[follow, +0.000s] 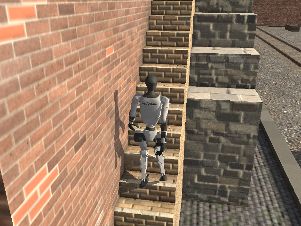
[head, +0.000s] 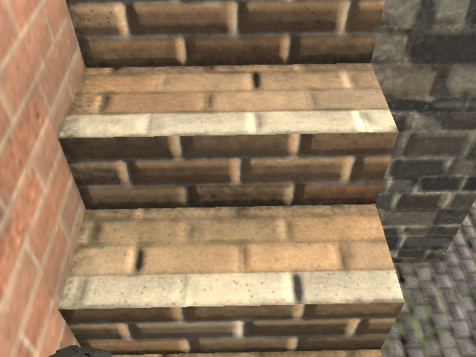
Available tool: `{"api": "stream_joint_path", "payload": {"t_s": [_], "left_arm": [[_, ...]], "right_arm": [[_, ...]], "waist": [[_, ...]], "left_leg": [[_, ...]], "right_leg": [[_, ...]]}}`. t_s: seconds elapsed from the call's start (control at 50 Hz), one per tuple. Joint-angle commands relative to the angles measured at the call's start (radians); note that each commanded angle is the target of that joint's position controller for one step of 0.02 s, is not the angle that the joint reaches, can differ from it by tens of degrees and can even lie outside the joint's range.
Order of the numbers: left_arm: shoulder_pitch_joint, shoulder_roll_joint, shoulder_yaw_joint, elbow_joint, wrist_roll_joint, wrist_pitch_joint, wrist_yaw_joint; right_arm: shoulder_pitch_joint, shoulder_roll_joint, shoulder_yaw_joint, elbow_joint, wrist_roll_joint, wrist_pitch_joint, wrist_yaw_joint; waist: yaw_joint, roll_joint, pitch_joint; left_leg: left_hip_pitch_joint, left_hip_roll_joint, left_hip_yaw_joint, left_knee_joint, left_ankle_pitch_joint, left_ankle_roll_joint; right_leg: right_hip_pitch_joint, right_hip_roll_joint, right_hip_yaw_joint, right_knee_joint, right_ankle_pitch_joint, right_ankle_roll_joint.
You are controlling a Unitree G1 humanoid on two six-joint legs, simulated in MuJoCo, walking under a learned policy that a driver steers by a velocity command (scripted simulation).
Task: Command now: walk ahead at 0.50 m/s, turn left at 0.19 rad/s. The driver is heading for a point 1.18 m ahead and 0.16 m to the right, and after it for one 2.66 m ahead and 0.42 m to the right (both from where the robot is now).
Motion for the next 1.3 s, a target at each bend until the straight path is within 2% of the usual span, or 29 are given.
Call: {"api": "stream_joint_path", "payload": {"t_s": [0.02, 0.04, 0.1, 0.18, 0.22, 0.28, 0.34, 0.36, 0.4, 0.48, 0.54, 0.56, 0.62, 0.68, 0.7, 0.72, 0.74, 0.76, 0.78, 0.8, 0.82, 0.84, 0.88, 0.94, 1.04, 1.24, 1.26, 1.28, 1.3], "left_arm": [[-0.311, 0.014, -0.021, -0.209, -0.024, -0.008, 0.010], [-0.389, -0.053, -0.068, -0.312, -0.043, 0.005, -0.020], [-0.087, -0.049, -0.064, -0.190, -0.099, 0.001, -0.031], [0.242, 0.084, 0.034, -0.006, -0.135, -0.024, -0.028], [0.282, 0.105, 0.062, 0.046, -0.099, -0.009, -0.024], [0.189, 0.035, 0.028, 0.065, -0.042, -0.047, -0.064], [0.208, -0.020, -0.007, 0.110, -0.101, -0.104, -0.079], [0.428, -0.036, 0.006, 0.226, -0.175, -0.178, -0.041], [0.434, -0.033, -0.005, 0.285, -0.155, -0.236, -0.026], [0.488, -0.027, -0.018, 0.298, -0.148, -0.250, -0.032], [0.564, -0.022, -0.003, 0.291, -0.127, -0.229, 0.006], [0.672, -0.028, -0.051, 0.198, -0.033, -0.160, -0.022], [0.837, 0.009, -0.039, 0.250, 0.031, -0.127, -0.088], [0.847, -0.055, -0.053, 0.281, -0.006, -0.125, -0.071], [0.748, -0.019, -0.033, 0.270, -0.088, -0.112, -0.099], [0.901, 0.021, -0.032, 0.331, -0.094, -0.101, -0.120], [0.797, 0.088, -0.011, 0.265, -0.099, -0.140, -0.123], [0.601, 0.138, 0.039, 0.199, -0.187, -0.153, -0.033], [0.596, 0.156, 0.013, 0.155, -0.168, -0.157, -0.090], [0.606, 0.053, 0.009, 0.073, -0.122, -0.151, -0.112], [0.654, 0.051, 0.038, 0.140, -0.145, -0.094, -0.143], [0.544, 0.023, 0.047, 0.152, -0.203, -0.052, -0.148], [0.527, -0.119, 0.006, 0.141, -0.189, -0.050, -0.106], [0.581, -0.142, -0.027, 0.122, -0.184, -0.035, -0.067], [0.348, -0.037, 0.014, 0.039, -0.146, -0.026, -0.021], [0.516, 0.006, 0.033, -0.047, -0.110, -0.032, -0.006], [0.499, 0.022, 0.065, -0.032, -0.043, -0.037, -0.036], [0.558, 0.075, 0.098, -0.006, -0.035, -0.090, -0.042], [0.585, 0.234, 0.134, 0.014, -0.105, -0.111, -0.005]], "right_arm": [[0.205, -0.056, -0.017, 0.093, -0.003, -0.018, -0.033], [0.137, -0.142, -0.064, 0.089, 0.031, -0.016, -0.031], [0.009, -0.268, -0.117, 0.062, -0.085, -0.029, 0.008], [-0.099, -0.225, -0.139, 0.040, -0.149, -0.026, 0.100], [-0.164, -0.123, -0.119, 0.005, -0.125, -0.004, 0.134], [-0.124, -0.125, -0.094, -0.077, -0.078, 0.011, 0.064], [-0.093, -0.218, -0.107, -0.091, -0.075, 0.011, 0.046], [-0.346, -0.081, -0.075, -0.256, -0.038, 0.003, -0.124], [-0.407, -0.056, -0.040, -0.316, -0.009, 0.003, -0.212], [-0.480, -0.088, -0.019, -0.418, -0.006, 0.021, -0.238], [-0.593, -0.102, -0.015, -0.491, -0.004, 0.030, -0.213], [-0.421, -0.132, -0.013, -0.406, -0.077, 0.054, -0.073], [-0.543, -0.132, -0.002, -0.462, -0.051, 0.058, -0.029], [-0.822, -0.119, 0.000, -0.581, -0.042, 0.088, -0.042], [-1.090, -0.092, 0.023, -0.699, -0.034, 0.120, -0.028], [-1.167, -0.025, 0.047, -0.736, -0.013, 0.151, -0.012], [-0.917, -0.045, 0.025, -0.633, 0.010, 0.131, -0.007], [-0.270, -0.147, -0.017, -0.382, 0.071, 0.041, -0.182], [-0.375, -0.241, -0.075, -0.423, 0.017, 0.074, -0.078], [-0.189, -0.268, -0.076, -0.377, -0.039, 0.083, -0.051], [-0.009, -0.304, -0.102, -0.345, -0.103, 0.133, -0.009], [-0.048, -0.316, -0.124, -0.307, -0.091, 0.124, -0.004], [-0.478, -0.157, -0.079, -0.323, 0.024, 0.075, 0.011], [-0.729, 0.027, -0.027, -0.324, 0.006, -0.012, 0.034], [-0.588, -0.258, -0.153, -0.337, -0.070, -0.034, -0.035], [-0.520, -0.349, -0.198, -0.417, -0.062, -0.067, -0.090], [-0.519, -0.301, -0.183, -0.455, -0.030, -0.072, -0.100], [-0.601, -0.189, -0.143, -0.527, -0.005, -0.064, -0.054], [-0.542, -0.131, -0.116, -0.554, -0.002, -0.041, -0.037]], "waist": [[0.029, 0.032, 0.024], [0.062, 0.051, 0.084], [0.193, 0.170, 0.063], [0.216, 0.093, 0.018], [0.199, -0.078, 0.085], [0.148, 0.014, 0.188], [0.081, 0.078, 0.165], [0.145, 0.064, 0.218], [0.137, 0.028, 0.325], [0.151, -0.035, 0.327], [0.194, -0.031, 0.308], [0.214, -0.036, 0.095], [0.271, -0.094, 0.193], [0.239, -0.076, 0.175], [0.213, -0.073, 0.175], [0.219, -0.195, 0.114], [0.137, -0.233, 0.032], [0.034, -0.281, -0.107], [-0.046, -0.061, -0.385], [-0.027, 0.273, -0.429], [-0.070, 0.353, -0.481], [-0.062, 0.167, -0.191], [0.169, 0.072, 0.068], [0.312, -0.004, 0.080], [0.154, 0.113, 0.087], [0.206, 0.086, 0.160], [0.221, 0.132, 0.181], [0.259, 0.018, 0.204], [0.302, -0.322, 0.254]], "left_leg": [[0.437, 0.294, -0.661, -0.344, 0.766, 0.181], [0.301, 0.267, -0.552, -0.520, 0.757, 0.197], [0.058, 0.370, -0.590, -0.618, 1.326, 0.217], [0.178, 0.305, -0.394, -0.332, 1.428, 0.223], [-0.126, 0.155, -0.303, 0.020, 0.722, 0.103], [-0.761, 0.033, -0.377, 1.091, 0.450, 0.025], [-0.798, 0.117, -0.259, 1.088, 0.530, 0.009], [-0.591, 0.096, -0.122, 1.152, 0.479, -0.050], [-0.609, 0.130, -0.071, 1.148, 0.482, -0.056], [-0.712, 0.218, -0.017, 1.176, 0.483, -0.037], [-0.698, 0.288, 0.040, 1.023, 0.431, -0.055], [-0.923, 0.247, -0.034, 1.055, 0.469, -0.043], [-1.260, 0.248, -0.111, 1.118, 0.392, 0.012], [-0.921, 0.335, 0.077, 0.713, 0.371, 0.087], [-0.537, 0.305, 0.147, 0.318, -0.132, 0.059], [-0.321, 0.229, 0.176, 0.276, -0.182, 0.028], [-0.202, 0.202, 0.210, 0.289, 0.195, 0.001], [0.248, 0.163, 0.212, 0.006, 0.183, -0.006], [0.518, 0.206, 0.037, -0.058, 0.811, 0.089], [0.895, 0.485, -0.456, -0.322, 1.245, 0.305], [0.630, 0.730, -0.962, -0.588, 1.022, 0.453], [0.406, 0.637, -0.854, -0.657, 0.505, 0.317], [0.066, 0.505, -0.532, -0.672, -0.047, 0.153], [-0.074, 0.442, -0.171, -0.666, -0.011, -0.003], [0.138, 0.557, -0.048, -0.792, 0.062, 0.073], [0.323, 0.602, 0.061, -0.741, -0.115, -0.010], [0.197, 0.510, 0.163, -0.579, -0.103, -0.030], [0.114, 0.458, 0.200, -0.366, -0.079, -0.072], [-0.171, 0.327, 0.181, -0.019, -0.003, -0.159]], "right_leg": [[-0.336, -0.075, -0.004, -0.300, -0.276, 0.003], [-0.109, -0.015, -0.190, -0.592, -0.701, 0.027], [0.470, -0.029, -0.214, -0.646, -0.014, 0.001], [0.810, 0.019, -0.158, -1.109, 0.136, -0.040], [0.907, -0.115, 0.091, -1.267, 0.156, -0.149], [0.730, -0.313, 0.351, -1.306, -0.199, -0.242], [0.600, -0.263, 0.237, -1.312, -0.094, -0.155], [0.535, -0.261, 0.068, -1.305, -0.092, -0.077], [0.375, -0.217, 0.069, -1.356, -0.049, -0.074], [0.513, -0.228, 0.137, -1.391, 0.040, -0.090], [0.675, -0.235, 0.134, -1.405, 0.217, -0.109], [0.806, -0.281, 0.336, -1.300, 0.272, -0.311], [1.120, -0.368, 0.243, -1.299, 0.615, -0.302], [0.835, -0.308, 0.109, -1.450, 0.587, -0.249], [0.483, -0.304, 0.039, -1.632, 0.665, -0.256], [0.406, -0.310, 0.053, -1.592, 1.137, -0.297], [0.576, -0.370, -0.008, -1.480, 1.886, -0.277], [0.830, -0.223, -0.238, -1.182, 1.888, -0.124], [0.531, -0.283, -0.117, -1.072, 1.879, -0.089], [0.156, -0.091, -0.131, -0.832, 0.869, -0.003], [0.216, -0.020, 0.029, -0.146, 0.221, 0.056], [0.069, -0.060, 0.087, 0.061, 0.325, 0.025], [-0.031, -0.153, 0.024, 0.146, 0.279, 0.018], [0.067, -0.185, 0.030, -0.058, 0.040, 0.095], [-0.025, -0.152, -0.128, 0.046, -0.025, 0.120], [0.309, -0.149, -0.199, -0.949, 0.084, 0.119], [0.531, -0.054, -0.286, -1.040, -0.088, 0.067], [0.602, -0.082, -0.179, -1.037, 0.183, -0.026], [0.573, -0.320, 0.387, -1.329, -0.272, -0.267]]}}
